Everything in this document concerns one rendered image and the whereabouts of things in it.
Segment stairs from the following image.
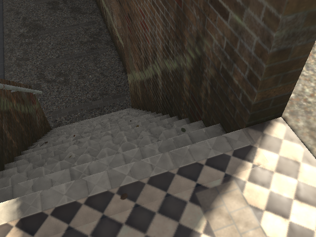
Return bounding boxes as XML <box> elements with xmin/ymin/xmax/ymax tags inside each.
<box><xmin>0</xmin><ymin>108</ymin><xmax>226</xmax><ymax>203</ymax></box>

